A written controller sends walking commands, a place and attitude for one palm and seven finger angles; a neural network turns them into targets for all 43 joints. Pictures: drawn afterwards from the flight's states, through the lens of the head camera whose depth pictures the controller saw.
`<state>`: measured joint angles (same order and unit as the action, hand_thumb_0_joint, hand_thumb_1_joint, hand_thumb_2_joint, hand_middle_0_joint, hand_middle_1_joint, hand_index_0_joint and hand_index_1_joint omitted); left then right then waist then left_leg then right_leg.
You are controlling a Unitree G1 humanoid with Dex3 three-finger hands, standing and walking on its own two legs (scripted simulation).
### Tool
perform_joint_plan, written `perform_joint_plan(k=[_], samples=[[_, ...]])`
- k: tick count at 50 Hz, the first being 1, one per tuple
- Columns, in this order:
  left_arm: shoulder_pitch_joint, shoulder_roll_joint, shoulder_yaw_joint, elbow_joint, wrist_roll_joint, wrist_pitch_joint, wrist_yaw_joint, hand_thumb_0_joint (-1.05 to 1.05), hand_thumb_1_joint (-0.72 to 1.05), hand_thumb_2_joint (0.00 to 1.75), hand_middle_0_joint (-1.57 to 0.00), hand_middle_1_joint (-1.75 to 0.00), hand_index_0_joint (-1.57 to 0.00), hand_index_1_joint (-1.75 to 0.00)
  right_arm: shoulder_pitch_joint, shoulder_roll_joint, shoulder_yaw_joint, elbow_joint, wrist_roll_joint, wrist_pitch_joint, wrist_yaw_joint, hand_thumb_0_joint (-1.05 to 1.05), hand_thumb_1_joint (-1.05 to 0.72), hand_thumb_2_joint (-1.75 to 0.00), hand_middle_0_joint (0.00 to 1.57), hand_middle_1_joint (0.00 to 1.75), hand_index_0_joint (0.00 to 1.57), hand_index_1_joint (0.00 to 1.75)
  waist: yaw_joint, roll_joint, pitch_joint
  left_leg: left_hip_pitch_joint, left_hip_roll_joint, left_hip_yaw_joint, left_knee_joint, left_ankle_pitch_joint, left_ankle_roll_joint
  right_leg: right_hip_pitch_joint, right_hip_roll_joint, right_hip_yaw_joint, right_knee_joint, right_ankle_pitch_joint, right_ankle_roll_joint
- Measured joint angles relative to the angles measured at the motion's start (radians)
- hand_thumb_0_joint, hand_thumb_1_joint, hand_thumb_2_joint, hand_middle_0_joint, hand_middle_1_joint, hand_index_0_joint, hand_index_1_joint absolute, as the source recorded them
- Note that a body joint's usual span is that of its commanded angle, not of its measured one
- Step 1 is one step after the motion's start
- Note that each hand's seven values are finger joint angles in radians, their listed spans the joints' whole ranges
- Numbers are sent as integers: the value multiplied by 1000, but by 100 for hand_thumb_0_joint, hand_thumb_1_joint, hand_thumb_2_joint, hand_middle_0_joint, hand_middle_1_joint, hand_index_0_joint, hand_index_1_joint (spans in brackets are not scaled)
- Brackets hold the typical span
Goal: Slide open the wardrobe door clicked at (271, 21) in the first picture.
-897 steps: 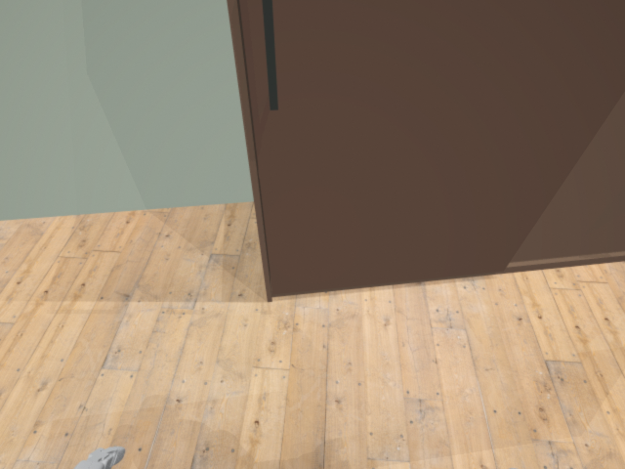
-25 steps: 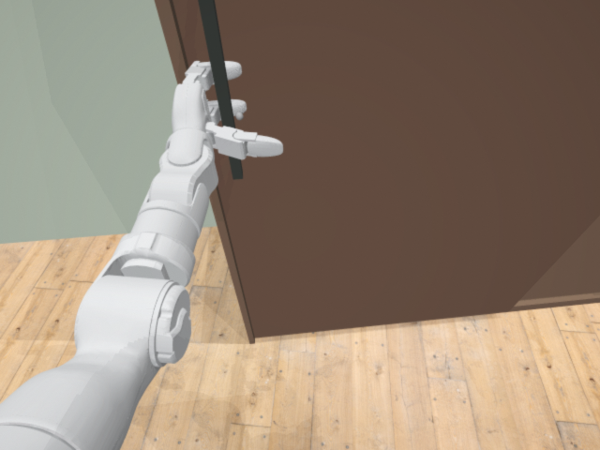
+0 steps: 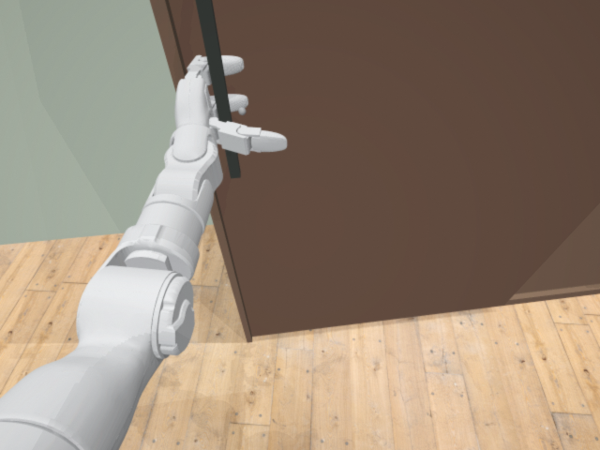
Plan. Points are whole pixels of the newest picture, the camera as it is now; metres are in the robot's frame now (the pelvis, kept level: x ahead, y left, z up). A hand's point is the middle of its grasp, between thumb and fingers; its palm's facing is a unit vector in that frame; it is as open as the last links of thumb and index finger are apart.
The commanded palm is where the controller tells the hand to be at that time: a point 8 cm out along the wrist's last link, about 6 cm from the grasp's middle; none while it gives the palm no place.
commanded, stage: grip the handle and tug to test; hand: left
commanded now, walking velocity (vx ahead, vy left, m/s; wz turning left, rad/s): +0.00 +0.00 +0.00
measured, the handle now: (219, 74) +0.55 +0.10 +0.23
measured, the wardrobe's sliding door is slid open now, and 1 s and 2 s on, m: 0.00 0.00 0.00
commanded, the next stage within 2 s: tug the door sideways, standing still in 1.46 s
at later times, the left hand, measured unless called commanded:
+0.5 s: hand (242, 110) +0.50 +0.07 +0.20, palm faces +0.09 -1.00 +0.00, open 9.2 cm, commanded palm +0.47 +0.11 +0.20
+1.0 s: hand (240, 111) +0.50 +0.07 +0.20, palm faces +0.09 -1.00 +0.01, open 5.1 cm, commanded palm +0.46 +0.12 +0.20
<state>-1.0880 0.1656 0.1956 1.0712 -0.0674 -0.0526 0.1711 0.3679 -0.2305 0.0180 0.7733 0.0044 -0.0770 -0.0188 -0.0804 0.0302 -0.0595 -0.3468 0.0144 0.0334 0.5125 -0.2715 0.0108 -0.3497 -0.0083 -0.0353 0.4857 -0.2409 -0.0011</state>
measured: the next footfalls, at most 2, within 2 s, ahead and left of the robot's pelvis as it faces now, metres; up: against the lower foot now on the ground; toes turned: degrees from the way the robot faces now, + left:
none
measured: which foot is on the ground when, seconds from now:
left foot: down 0.00-1.00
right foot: down 0.00-1.00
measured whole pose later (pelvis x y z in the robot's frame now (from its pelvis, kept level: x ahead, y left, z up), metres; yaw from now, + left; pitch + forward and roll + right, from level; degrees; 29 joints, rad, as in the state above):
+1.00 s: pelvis +0.01 -0.01 +0.00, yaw +0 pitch +6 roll -1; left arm -1.03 0.16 0.21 0.96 -0.07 0.01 0.15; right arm 0.33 -0.23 0.01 0.74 0.01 -0.05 -0.03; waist -0.07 0.03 -0.06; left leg -0.31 0.02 0.03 0.49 -0.27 0.00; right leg -0.32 0.00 -0.04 0.46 -0.24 -0.01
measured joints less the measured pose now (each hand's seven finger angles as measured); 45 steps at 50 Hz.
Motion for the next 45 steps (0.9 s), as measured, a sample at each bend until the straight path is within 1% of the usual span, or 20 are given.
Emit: perform_joint_plan(k=[6, 11, 19, 25, 32, 36, 40, 45], samples=[[-1, 0, 13, -5, 3, 4, 3, -1, -49, 30, -29, -120, -30, -120, -9, -3, -1, -2, -2, 3, 1, 1, -91, -90, 20, 30, 20, 30, -1, -1, 2, -4, 1, 3, 0, 0, 0, -6, 1, 3, 0, 1, 0], [17, -1, 11, -31, 5, 10, 3, -1, -39, 35, -30, -121, -31, -121, -12, -3, -6, -11, -2, 5, 3, 1, -91, -90, 20, 30, 20, 30, 0, 0, 0, -2, 3, 5, -3, -1, -1, -5, 3, 6, -3, 1, -1], [20, -8, 0, -45, 2, 24, 8, -1, -9, 48, -33, -126, -33, -125, -21, 0, -4, -12, 0, 10, 2, 1, -91, -90, 20, 30, 20, 30, 9, 3, 2, 4, 4, -1, -6, -3, -4, 4, 4, -1, -5, -4, -4], [14, -2, 6, -40, 3, 36, -1, 0, 18, 59, -36, -129, -37, -129, -30, 2, -2, -16, 0, 17, -4, 1, -91, -90, 20, 30, 20, 30, 8, 2, 1, 6, 6, -5, -10, -2, -7, 6, 6, -4, -8, -5, -7], [41, -5, 6, -71, -9, 35, -7, 1, 50, 73, -39, -134, -39, -134, -27, -1, -6, -19, 3, 16, 0, 1, -91, -90, 20, 30, 20, 30, 15, 8, -2, 18, 8, -4, -16, -5, -9, 16, 9, -4, -12, -8, -9], [54, -7, 6, -91, -8, 43, -14, 1, 67, 80, -40, -136, -41, -136, -27, 0, -6, -21, 5, 21, -2, 1, -91, -90, 20, 30, 20, 30, 18, 6, -2, 25, 10, -5, -20, -5, -11, 23, 11, -5, -16, -8, -10], [65, -8, 5, -107, -7, 53, -17, 1, 79, 85, -42, -138, -43, -138, -30, -1, -7, -24, 6, 25, -4, 1, -91, -90, 20, 30, 20, 30, 20, 7, -3, 30, 11, -6, -22, -5, -11, 29, 12, -5, -21, -7, -11], [61, -6, 12, -107, -6, 64, -24, 1, 79, 84, -41, -139, -43, -139, -40, -1, -5, -27, 7, 32, -8, 1, -91, -90, 20, 30, 20, 30, 17, 3, 0, 34, 11, -6, -26, -3, -11, 33, 13, -5, -25, -5, -11]])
